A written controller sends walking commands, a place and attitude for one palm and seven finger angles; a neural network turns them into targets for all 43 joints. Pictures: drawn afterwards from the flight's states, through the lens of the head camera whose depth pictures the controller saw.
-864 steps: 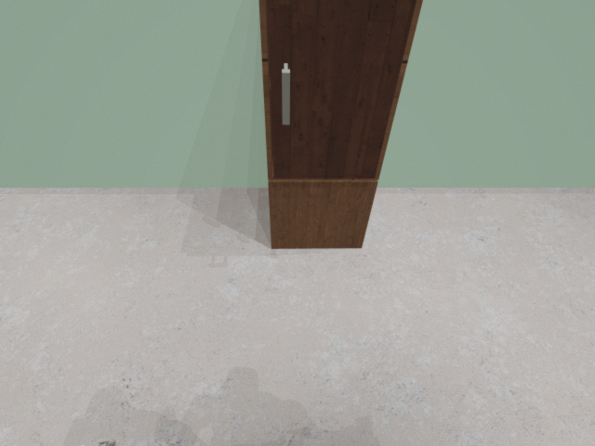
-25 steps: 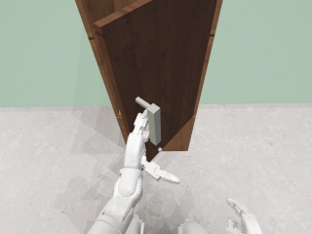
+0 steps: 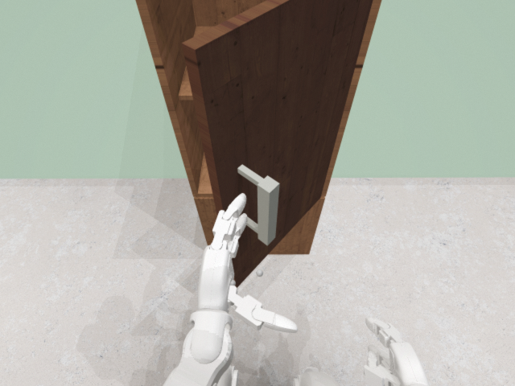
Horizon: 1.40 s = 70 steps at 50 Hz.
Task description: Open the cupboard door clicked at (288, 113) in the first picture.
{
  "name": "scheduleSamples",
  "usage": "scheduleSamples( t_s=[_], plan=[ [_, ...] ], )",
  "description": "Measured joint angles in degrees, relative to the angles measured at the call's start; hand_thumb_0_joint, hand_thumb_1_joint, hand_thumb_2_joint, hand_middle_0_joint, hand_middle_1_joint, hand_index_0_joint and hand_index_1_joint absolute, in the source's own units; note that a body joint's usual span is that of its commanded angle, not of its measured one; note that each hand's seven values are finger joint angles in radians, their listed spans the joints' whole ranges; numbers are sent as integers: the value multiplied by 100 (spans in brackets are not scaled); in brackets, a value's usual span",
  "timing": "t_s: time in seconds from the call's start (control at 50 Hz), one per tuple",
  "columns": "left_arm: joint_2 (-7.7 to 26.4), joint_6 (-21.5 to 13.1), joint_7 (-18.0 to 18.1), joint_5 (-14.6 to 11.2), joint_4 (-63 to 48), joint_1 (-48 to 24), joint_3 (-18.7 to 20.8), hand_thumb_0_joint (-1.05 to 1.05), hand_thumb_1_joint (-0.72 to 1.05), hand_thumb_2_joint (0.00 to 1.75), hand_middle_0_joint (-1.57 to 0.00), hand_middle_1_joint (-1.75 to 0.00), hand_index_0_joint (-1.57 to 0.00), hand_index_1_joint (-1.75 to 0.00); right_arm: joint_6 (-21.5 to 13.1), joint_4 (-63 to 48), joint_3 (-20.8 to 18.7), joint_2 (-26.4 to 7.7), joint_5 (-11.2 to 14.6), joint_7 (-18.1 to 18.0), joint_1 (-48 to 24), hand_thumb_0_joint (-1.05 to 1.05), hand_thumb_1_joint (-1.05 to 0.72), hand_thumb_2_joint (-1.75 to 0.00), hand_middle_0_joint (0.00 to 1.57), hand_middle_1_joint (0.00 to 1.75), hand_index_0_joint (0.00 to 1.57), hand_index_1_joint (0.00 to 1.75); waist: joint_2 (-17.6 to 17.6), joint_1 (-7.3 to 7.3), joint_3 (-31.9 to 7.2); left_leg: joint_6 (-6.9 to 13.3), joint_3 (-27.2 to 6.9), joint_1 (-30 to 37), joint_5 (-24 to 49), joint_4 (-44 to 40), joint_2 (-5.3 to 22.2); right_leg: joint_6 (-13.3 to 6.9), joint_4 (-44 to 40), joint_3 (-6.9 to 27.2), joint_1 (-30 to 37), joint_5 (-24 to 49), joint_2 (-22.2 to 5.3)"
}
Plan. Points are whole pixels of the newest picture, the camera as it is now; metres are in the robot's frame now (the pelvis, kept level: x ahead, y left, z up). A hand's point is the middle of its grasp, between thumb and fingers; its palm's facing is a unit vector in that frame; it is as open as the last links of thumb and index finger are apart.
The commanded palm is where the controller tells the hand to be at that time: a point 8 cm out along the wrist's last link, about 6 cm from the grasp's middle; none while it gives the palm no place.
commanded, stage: slide the hand sideways off the handle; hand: left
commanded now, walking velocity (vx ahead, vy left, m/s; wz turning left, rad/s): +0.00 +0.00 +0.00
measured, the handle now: (257, 207) +0.38 +0.02 +0.06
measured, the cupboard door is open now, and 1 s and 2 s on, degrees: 49 49 49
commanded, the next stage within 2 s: draw the hand back to the body in 0.48 s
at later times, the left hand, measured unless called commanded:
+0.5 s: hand (226, 314) +0.22 +0.06 +0.05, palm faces +0.01 -1.00 +0.00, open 16.3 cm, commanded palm +0.19 +0.11 +0.06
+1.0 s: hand (173, 308) +0.20 +0.11 +0.11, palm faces +0.01 -1.00 -0.05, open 16.3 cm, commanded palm +0.17 +0.17 +0.13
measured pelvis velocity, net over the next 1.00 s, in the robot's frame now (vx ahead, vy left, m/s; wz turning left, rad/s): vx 0.01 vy -0.02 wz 0.02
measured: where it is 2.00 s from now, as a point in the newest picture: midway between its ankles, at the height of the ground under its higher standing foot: outside the picture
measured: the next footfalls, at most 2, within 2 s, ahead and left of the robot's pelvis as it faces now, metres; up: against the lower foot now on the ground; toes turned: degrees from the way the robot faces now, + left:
none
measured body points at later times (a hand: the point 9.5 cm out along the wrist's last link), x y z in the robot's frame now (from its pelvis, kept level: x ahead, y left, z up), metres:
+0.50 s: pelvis +0.01 -0.02 -0.01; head +0.07 -0.03 +0.44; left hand +0.21 +0.11 +0.06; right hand +0.20 -0.23 -0.09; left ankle +0.03 +0.11 -0.66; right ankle +0.00 -0.11 -0.66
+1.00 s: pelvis +0.01 -0.02 +0.02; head +0.04 -0.03 +0.47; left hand +0.20 +0.16 +0.12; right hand +0.19 -0.25 -0.05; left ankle +0.03 +0.11 -0.66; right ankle +0.00 -0.11 -0.66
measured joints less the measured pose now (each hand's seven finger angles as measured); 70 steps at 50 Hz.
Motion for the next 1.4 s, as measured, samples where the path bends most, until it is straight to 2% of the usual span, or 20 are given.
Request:
scheduleSamples(
  t_s=[0.18, 0.38, 0.5, 0.6, 0.7, 0.8, 0.96, 1.1, 1.16, 1.22, 1.3, 1.4],
  plan=[
    [258, 35, -383, -156, -726, 783, 149, -1, -50, 30, -15, -30, -16, -31, -70, -166, 38, 0, 7, -94, -19, 1, -90, -89, 20, 30, 20, 30, -26, 46, -20, -55, -48, 43, -62, 6, 16, -53, 18, -46, 45, -76, 20],
    [479, -239, -860, -406, -1546, 1858, 381, -1, -50, 30, -15, -30, -16, -31, -275, -289, 20, -83, 14, -138, 79, 1, -90, -89, 20, 30, 20, 30, 17, 73, -68, -124, -120, -51, -146, 123, 20, -118, 159, -119, -41, -195, 28],
    [626, -346, -1138, -553, -1796, 2204, 550, -1, -50, 30, -15, -30, -15, -30, -345, -311, 1, -111, 27, -191, 88, 2, -90, -89, 20, 30, 20, 30, 36, 88, -82, -163, -150, -182, -194, 261, 27, -154, 321, -152, -175, -263, 36],
    [665, -395, -1261, -664, -1875, 2172, 613, -1, -50, 30, -15, -30, -15, -30, -436, -303, 1, -130, 38, -244, 87, 2, -90, -89, 20, 30, 20, 30, 56, 85, -81, -189, -187, -305, -200, 362, 25, -179, 428, -192, -288, -287, 35],
    [839, -171, -1373, -730, -2106, 2092, 779, -1, -50, 30, -15, -30, -15, -30, -385, -313, 8, -102, 82, -304, 133, 2, -90, -89, 20, 30, 20, 30, 63, 101, -58, -211, -175, -193, -181, 305, 50, -192, 384, -176, -196, -262, 60],
    [996, 145, -1531, -1028, -2404, 2304, 1207, -1, -50, 30, -15, -30, -15, -30, -333, -321, 73, -98, 182, -402, 277, 2, -90, -89, 20, 30, 20, 30, 105, 77, -32, -207, -173, 266, -56, -87, 69, -180, -23, -162, 259, -119, 80],
    [1169, 332, -1937, -1326, -2753, 2662, 1540, -1, -50, 30, -15, -30, -15, -30, -499, -329, 59, -242, 246, -501, 429, 2, -90, -89, 20, 30, 20, 30, 116, 52, -21, -173, -215, 780, 96, -531, 77, -151, -565, -190, 825, 78, 93],
    [1397, 526, -2116, -1569, -2992, 2774, 1918, -1, -47, 31, -15, -30, -15, -30, -633, -276, 27, -282, 323, -556, 373, 2, -90, -89, 20, 30, 20, 30, 121, 87, 2, -123, -222, 1101, 125, -703, 86, -106, -841, -190, 1193, 165, 106],
    [1713, 939, -1796, -1135, -3215, 2791, 1959, -1, -41, 33, -16, -30, -16, -30, -568, -223, 57, -226, 290, -713, 369, 2, -90, -89, 20, 30, 20, 30, 94, 186, 17, -115, -171, 1399, 195, -943, 84, -84, -1078, -133, 1473, 249, 100],
    [1893, 1310, -1530, -899, -3367, 2883, 2010, -1, -34, 37, -16, -30, -16, -30, -489, -176, 120, -185, 269, -824, 336, 2, -90, -89, 20, 30, 20, 30, 131, 212, 75, -62, -137, 1761, 320, -1280, 71, -42, -1436, -92, 1835, 397, 85],
    [1988, 1572, -1327, -791, -3395, 2892, 2131, -1, -22, 42, -16, -30, -17, -30, -476, -86, 213, -152, 250, -900, 283, 2, -90, -89, 20, 30, 20, 30, 168, 245, 195, -11, -97, 2187, 495, -1697, 43, 9, -1872, -46, 2261, 592, 55],
    [2049, 1679, -1176, -773, -3386, 2781, 2386, -1, -6, 49, -17, -30, -17, -30, -571, 126, 306, -124, 236, -920, 210, 2, -90, -89, 20, 30, 20, 30, 172, 282, 344, 35, -71, 2650, 674, -2132, 8, 57, -2337, -13, 2733, 792, 17]
  ],
)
